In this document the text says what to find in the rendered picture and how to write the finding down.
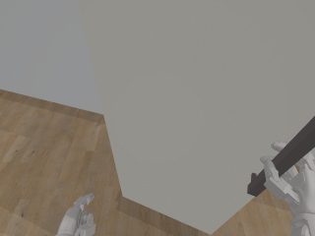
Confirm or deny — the robot right forearm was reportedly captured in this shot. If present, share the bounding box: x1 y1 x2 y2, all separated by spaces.
290 212 315 236

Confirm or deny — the right robot hand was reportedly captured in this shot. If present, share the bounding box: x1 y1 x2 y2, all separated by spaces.
260 142 315 217

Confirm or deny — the left robot hand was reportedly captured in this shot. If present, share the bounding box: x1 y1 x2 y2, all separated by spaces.
57 193 96 236

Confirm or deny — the fridge door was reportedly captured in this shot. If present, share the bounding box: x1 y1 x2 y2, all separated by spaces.
77 0 315 235

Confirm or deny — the handle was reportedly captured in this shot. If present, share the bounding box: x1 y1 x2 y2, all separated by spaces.
247 116 315 197

